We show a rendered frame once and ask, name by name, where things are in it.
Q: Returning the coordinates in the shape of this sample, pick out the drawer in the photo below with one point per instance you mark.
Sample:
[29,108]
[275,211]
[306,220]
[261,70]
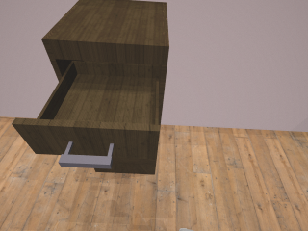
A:
[96,104]

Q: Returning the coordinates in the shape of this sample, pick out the handle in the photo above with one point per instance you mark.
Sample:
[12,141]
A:
[86,161]

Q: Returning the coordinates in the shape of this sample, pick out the cabinet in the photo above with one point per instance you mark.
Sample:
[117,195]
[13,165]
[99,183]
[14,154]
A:
[113,31]

